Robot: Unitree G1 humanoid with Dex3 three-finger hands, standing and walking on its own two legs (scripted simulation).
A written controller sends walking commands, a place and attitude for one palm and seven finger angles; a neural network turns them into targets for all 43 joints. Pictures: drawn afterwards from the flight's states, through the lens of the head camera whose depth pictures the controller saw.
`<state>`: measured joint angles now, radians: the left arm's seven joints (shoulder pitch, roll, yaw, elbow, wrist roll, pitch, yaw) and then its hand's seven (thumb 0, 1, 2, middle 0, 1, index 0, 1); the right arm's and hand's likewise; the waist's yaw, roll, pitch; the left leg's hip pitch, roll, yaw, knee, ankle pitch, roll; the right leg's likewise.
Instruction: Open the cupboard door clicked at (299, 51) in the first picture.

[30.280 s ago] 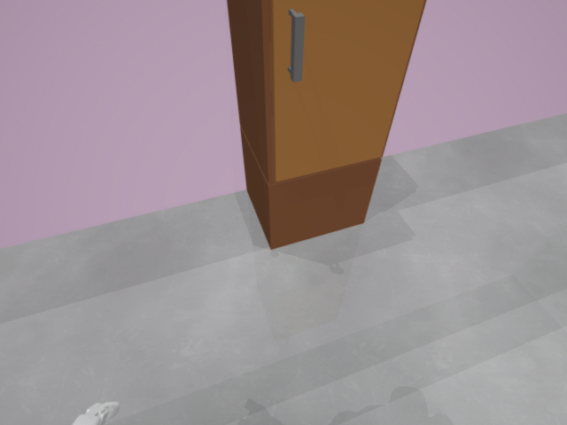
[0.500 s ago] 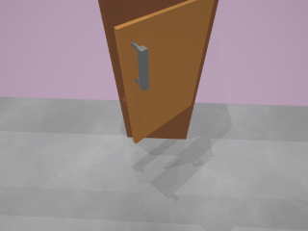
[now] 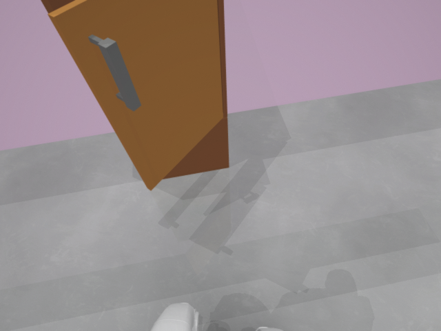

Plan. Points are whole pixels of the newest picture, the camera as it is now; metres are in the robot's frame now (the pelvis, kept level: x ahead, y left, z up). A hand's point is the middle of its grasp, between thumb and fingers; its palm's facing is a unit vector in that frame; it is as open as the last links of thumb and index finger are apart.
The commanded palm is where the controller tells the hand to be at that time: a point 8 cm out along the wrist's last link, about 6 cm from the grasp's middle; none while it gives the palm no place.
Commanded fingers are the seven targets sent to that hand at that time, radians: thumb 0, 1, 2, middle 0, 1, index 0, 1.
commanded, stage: walk to a spot facing it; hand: left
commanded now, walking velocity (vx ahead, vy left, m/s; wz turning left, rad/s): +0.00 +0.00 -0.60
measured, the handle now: (115, 74) +0.55 +0.26 +0.12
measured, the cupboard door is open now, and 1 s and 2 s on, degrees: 43 43 43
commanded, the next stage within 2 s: none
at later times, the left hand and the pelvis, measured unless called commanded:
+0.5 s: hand (131, 312) +0.15 +0.21 -0.16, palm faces -0.21 -0.95 -0.24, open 7.4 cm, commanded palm none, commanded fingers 0.00 0.90 0.90 -0.20 -0.30 -0.20 -0.30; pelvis +0.01 +0.02 +0.00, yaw -16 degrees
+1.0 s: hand (184, 286) +0.21 +0.11 -0.18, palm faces -0.54 -0.82 -0.20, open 7.4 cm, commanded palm none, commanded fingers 0.00 0.90 0.90 -0.20 -0.30 -0.20 -0.30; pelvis +0.04 -0.01 -0.01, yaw -35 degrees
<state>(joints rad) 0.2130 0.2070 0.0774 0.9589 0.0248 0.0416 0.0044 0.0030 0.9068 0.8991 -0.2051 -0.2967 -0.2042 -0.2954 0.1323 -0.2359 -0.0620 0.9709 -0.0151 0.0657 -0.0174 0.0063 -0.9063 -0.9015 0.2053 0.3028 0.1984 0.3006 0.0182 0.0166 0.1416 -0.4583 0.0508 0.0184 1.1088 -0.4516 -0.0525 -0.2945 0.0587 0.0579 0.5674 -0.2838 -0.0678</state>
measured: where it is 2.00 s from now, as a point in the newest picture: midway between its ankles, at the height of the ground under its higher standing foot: (299, 323)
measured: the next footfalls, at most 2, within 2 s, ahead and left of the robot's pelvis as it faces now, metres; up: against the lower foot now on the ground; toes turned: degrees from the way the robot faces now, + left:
left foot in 0.30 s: +0.06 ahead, +0.16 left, +0.00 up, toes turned -12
right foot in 0.60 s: +0.01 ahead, -0.13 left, +0.00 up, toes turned -24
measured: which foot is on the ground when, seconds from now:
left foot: up 0.00-0.28, down 0.30-0.60, up 0.62-0.96, down 0.98-1.00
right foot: down 0.00-0.30, up 0.32-0.58, down 0.60-0.96, up 0.98-1.00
